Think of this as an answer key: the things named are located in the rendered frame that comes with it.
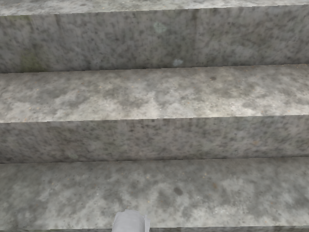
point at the robot left thigh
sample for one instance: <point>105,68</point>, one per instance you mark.
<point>131,221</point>

